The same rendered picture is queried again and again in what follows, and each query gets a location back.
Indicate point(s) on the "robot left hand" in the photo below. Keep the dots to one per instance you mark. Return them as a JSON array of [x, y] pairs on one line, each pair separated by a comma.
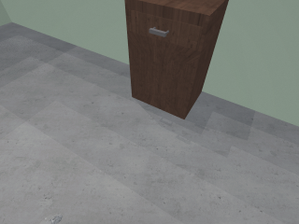
[[52, 219]]

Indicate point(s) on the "drawer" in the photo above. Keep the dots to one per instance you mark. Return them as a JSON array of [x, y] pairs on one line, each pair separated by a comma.
[[180, 33]]

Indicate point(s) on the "handle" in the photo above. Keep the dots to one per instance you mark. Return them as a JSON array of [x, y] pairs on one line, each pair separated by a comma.
[[154, 31]]

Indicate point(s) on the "cabinet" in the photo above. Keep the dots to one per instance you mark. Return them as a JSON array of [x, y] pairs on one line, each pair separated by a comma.
[[166, 75]]

